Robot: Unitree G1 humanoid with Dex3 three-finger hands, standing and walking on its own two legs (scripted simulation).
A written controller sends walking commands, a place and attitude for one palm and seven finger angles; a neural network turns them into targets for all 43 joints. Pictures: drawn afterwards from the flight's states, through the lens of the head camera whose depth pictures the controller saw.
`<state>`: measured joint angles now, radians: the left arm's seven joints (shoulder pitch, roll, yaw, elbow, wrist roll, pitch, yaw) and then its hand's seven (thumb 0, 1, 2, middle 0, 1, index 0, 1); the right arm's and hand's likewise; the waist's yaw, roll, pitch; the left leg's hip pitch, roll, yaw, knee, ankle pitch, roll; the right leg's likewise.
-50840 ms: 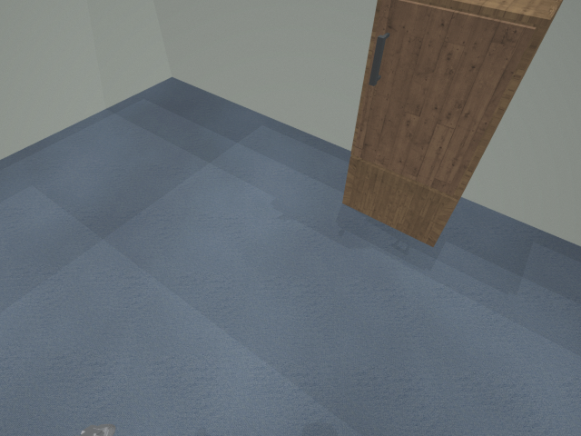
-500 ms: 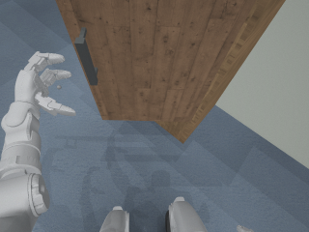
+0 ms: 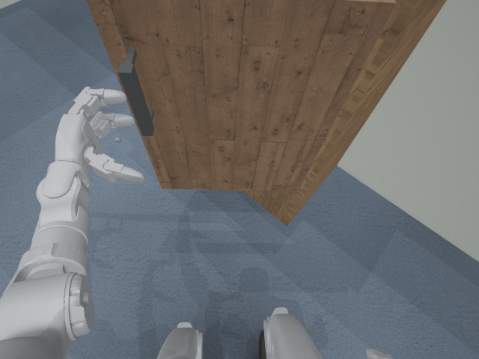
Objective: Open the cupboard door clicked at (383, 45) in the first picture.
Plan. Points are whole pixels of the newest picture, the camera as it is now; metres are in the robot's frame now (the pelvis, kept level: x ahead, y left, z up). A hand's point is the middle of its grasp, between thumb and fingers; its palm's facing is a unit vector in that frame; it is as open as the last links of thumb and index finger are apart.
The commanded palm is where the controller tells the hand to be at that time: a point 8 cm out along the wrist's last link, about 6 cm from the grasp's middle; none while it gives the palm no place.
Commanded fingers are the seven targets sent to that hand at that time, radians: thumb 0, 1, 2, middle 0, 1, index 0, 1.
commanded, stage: slide the fingers in behind the handle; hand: left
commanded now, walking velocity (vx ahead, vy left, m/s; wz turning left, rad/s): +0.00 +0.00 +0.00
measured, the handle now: (140, 95) +0.55 +0.16 +0.06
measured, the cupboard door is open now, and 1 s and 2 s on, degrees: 41 41 41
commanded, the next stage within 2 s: move the hooked fingers beside the handle in 0.98 s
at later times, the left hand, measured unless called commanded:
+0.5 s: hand (126, 143) +0.45 +0.17 +0.06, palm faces +0.00 -1.00 -0.01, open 14.5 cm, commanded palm +0.43 +0.20 +0.06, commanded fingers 0.00 -0.50 0.30 -0.30 -1.20 -0.30 -1.20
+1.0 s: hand (128, 145) +0.45 +0.17 +0.06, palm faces +0.02 -1.00 -0.02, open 14.7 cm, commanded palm +0.43 +0.19 +0.06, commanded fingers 0.00 -0.50 0.30 -0.30 -1.20 -0.30 -1.20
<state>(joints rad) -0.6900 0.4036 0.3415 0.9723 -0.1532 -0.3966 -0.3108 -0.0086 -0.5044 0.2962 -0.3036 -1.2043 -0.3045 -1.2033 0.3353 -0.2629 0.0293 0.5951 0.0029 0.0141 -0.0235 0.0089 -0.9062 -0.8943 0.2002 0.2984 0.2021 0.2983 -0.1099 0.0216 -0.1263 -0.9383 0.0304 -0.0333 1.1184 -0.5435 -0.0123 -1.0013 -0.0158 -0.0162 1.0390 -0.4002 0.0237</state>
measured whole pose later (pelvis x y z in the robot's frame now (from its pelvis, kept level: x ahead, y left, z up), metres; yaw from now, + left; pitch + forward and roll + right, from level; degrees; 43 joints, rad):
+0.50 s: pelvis +0.00 +0.00 +0.00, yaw +1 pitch +20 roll -2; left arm -0.65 0.33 0.26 0.93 -0.16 -0.40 -0.20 -0.01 -0.50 0.30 -0.22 -1.18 -0.21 -1.17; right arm 0.34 -0.26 0.01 0.63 0.00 -0.01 -0.01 0.01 -0.91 -0.89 0.20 0.30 0.20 0.30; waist -0.08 0.03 -0.13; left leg -0.91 0.02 -0.04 1.10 -0.54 -0.01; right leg -0.97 -0.03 -0.02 1.03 -0.40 0.02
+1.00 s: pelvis +0.01 +0.00 +0.00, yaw +2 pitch +20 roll -2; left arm -0.66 0.28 0.18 0.92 -0.16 -0.42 -0.14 -0.01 -0.50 0.30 -0.19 -1.18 -0.17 -1.17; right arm 0.31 -0.25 0.00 0.65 -0.01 -0.02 0.00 0.01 -0.91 -0.89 0.20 0.30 0.20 0.30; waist -0.06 0.03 -0.13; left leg -0.91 0.01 -0.06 1.10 -0.54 -0.01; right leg -0.96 -0.04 -0.04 1.03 -0.42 0.02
